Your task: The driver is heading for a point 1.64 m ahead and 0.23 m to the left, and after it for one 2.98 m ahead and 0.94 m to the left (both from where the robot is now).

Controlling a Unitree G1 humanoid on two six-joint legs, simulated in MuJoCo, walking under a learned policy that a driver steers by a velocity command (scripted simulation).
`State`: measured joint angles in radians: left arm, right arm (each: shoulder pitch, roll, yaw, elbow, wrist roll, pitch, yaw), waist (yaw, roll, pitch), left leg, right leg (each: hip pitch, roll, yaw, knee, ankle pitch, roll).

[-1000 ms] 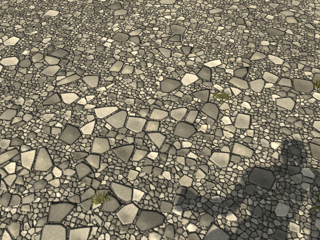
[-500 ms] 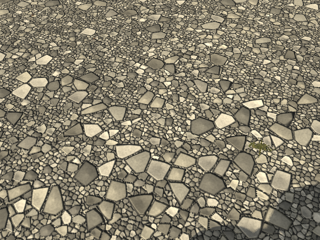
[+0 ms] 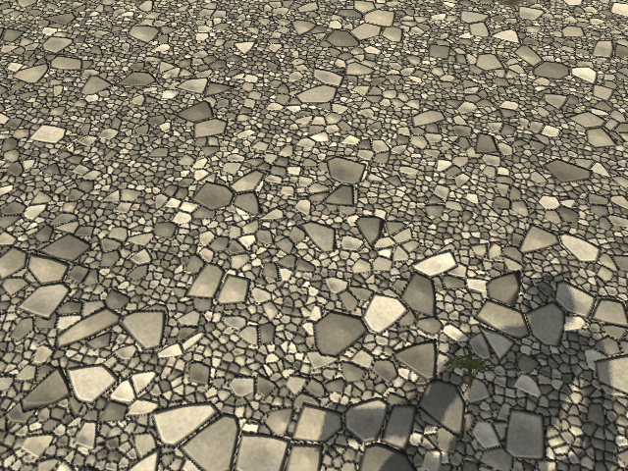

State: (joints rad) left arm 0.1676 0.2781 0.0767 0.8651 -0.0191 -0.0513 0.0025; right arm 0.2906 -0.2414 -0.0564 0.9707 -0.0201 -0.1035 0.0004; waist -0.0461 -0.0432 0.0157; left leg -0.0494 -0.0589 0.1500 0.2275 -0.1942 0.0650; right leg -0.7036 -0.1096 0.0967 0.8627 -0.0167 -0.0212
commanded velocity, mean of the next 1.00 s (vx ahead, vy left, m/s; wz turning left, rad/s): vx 0.09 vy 0.00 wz -0.03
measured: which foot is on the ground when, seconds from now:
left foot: down 0.00-0.18, up 0.20-0.60, down 0.62-0.84, up 0.86-1.00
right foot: up 0.00-0.18, down 0.20-1.00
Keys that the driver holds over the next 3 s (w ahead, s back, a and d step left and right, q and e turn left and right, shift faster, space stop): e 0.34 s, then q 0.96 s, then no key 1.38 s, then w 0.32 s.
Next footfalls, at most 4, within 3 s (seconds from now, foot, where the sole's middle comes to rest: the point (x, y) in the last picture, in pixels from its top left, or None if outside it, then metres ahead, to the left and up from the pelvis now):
0.20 right None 0.26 -0.13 -0.78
0.62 left None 0.27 0.11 -0.78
1.20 left None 0.23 0.15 -0.78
1.66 right None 0.28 -0.08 -0.78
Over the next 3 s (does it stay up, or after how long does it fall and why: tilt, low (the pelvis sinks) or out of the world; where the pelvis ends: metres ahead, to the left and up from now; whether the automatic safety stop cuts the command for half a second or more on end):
stays up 0.26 0.07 -0.01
